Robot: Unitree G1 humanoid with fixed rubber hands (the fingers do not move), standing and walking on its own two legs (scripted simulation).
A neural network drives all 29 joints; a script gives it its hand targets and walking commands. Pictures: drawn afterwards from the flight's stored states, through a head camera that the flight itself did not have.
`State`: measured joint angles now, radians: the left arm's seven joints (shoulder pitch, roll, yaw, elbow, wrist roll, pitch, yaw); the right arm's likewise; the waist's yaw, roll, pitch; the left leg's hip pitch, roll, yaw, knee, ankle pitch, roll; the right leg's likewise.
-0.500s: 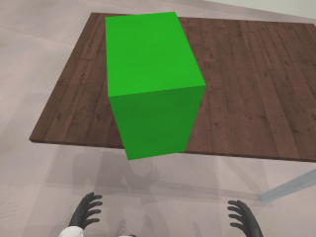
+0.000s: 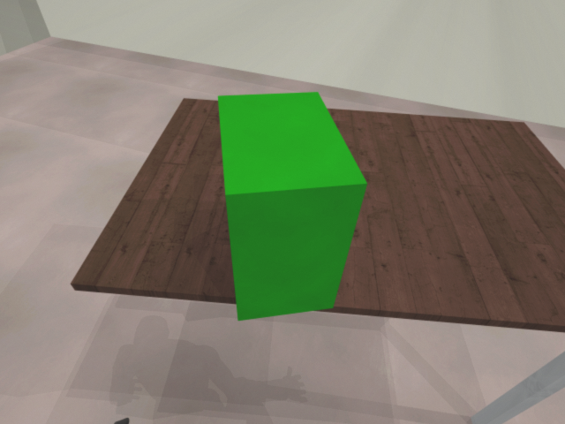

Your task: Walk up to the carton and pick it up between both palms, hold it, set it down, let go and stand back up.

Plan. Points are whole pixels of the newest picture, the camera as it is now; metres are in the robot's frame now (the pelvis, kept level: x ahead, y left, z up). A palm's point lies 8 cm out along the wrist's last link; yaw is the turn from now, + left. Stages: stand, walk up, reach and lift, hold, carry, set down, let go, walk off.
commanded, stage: stand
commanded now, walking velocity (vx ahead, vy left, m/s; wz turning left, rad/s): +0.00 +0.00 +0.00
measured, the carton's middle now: (277, 206) +0.42 +0.05 +0.09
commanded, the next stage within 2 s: none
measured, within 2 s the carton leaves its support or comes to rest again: neither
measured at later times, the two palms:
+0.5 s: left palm out of the picture +0.02 +0.27 -0.13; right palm out of the picture +0.04 -0.29 -0.10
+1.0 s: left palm out of the picture +0.01 +0.28 -0.14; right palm out of the picture +0.03 -0.28 -0.11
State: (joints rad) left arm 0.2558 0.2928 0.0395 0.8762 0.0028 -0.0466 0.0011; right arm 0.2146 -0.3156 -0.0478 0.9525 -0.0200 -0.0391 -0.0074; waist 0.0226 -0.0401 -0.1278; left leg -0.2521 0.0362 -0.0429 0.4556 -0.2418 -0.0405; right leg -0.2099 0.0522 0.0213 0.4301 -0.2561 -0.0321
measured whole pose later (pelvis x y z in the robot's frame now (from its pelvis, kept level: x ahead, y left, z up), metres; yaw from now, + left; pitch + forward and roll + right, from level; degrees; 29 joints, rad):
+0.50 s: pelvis -0.02 +0.00 +0.00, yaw +0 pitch +0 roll -1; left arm 0.26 0.29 0.04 1.00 0.00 -0.05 0.00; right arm 0.22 -0.31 -0.02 1.03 -0.02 -0.02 -0.01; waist 0.02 -0.04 -0.06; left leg -0.25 0.04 -0.04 0.46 -0.21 -0.04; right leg -0.21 0.05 0.02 0.43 -0.22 -0.03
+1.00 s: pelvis -0.03 +0.00 +0.00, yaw +0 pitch +0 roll -1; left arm 0.26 0.30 0.04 1.03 0.00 -0.05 0.00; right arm 0.22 -0.30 0.00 1.04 -0.02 -0.02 -0.01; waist 0.02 -0.04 -0.04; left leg -0.25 0.04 -0.04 0.46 -0.20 -0.04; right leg -0.21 0.05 0.02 0.43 -0.22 -0.03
